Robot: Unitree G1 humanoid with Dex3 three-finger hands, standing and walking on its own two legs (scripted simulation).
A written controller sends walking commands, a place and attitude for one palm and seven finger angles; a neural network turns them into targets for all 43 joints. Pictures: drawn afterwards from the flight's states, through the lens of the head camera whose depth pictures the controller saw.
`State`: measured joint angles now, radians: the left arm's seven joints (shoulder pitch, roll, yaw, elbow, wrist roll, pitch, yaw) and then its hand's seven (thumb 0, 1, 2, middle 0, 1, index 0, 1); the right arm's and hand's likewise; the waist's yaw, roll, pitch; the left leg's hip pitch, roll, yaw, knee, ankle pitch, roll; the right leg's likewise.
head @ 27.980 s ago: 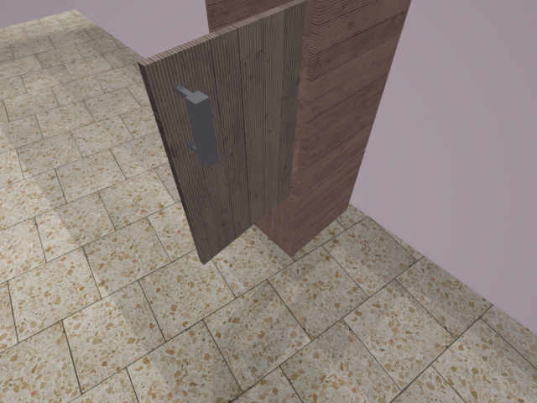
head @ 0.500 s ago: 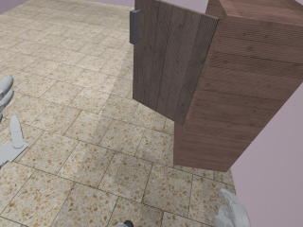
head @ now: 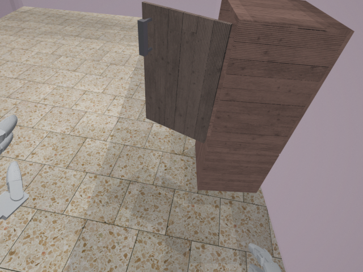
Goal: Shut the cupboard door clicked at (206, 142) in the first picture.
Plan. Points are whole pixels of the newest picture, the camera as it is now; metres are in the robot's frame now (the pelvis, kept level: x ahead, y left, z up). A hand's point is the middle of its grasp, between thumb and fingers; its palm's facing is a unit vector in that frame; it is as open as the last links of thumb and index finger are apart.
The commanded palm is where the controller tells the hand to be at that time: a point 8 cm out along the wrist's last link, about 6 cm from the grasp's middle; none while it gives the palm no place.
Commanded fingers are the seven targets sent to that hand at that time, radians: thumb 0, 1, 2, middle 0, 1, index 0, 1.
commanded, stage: stop stepping back and stand still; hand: left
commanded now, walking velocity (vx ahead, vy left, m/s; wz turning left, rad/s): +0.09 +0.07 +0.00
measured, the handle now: (146, 36) +0.96 +0.16 +0.13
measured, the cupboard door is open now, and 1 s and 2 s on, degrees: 62 62 62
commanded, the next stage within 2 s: let the arm hang, fingers relaxed in 1.12 s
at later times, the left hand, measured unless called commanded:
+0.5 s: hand out of the picture +0.22 +0.31 +0.17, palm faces +0.46 -0.76 -0.47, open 7.4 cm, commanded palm +0.15 +0.34 +0.17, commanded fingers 0.00 0.90 0.90 -0.20 -0.30 -0.20 -0.30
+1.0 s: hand out of the picture +0.21 +0.32 +0.16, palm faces +0.45 -0.78 -0.44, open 7.4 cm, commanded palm +0.14 +0.36 +0.17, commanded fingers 0.00 0.90 0.90 -0.20 -0.30 -0.20 -0.30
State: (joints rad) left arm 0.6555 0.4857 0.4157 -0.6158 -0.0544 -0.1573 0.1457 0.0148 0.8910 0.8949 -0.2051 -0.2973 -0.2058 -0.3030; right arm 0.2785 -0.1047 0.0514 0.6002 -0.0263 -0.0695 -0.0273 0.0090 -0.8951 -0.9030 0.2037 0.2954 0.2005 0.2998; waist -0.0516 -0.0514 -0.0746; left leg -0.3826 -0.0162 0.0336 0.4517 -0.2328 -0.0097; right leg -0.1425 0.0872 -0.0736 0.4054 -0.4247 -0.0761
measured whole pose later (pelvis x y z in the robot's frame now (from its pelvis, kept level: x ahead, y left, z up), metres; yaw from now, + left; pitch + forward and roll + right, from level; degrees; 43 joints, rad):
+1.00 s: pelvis +0.01 +0.05 +0.00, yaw +2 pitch +1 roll -1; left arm 0.55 0.40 0.39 -0.47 -0.05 -0.16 0.16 0.01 0.89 0.89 -0.21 -0.30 -0.21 -0.30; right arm 0.24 -0.21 0.01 0.62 0.02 -0.05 -0.07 0.01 -0.90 -0.90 0.20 0.29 0.20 0.30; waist -0.01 0.01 -0.03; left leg -0.30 0.04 0.08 0.51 -0.23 0.01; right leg -0.15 -0.01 -0.09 0.44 -0.31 0.00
